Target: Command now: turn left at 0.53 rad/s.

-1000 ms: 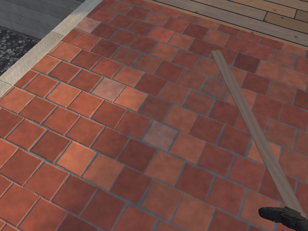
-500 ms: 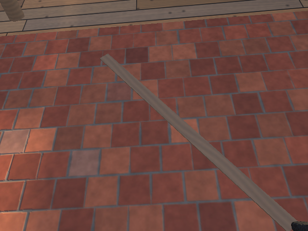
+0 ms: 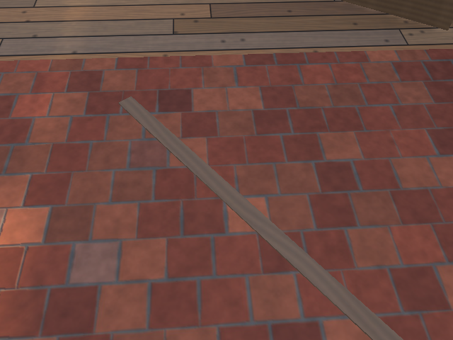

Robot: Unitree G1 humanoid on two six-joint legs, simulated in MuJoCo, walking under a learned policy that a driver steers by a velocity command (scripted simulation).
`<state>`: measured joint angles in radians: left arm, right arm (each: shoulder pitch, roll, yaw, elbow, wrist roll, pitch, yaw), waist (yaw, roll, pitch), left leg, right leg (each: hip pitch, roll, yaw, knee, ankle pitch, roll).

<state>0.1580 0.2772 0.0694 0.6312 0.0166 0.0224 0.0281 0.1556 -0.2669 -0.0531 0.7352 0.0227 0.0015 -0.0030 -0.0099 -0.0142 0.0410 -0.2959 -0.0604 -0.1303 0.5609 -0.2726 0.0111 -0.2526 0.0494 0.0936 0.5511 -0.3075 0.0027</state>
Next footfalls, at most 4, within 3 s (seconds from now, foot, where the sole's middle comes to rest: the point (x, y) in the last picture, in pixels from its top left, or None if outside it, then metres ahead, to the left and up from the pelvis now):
0.42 left None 0.01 0.16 -0.77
0.96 right None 0.07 -0.06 -0.77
1.42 left None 0.29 0.18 -0.77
1.86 right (246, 266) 0.70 -0.05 -0.77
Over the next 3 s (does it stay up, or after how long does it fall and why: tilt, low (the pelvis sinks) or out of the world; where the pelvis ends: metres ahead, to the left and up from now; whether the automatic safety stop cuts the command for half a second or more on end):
stays up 1.34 0.22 0.00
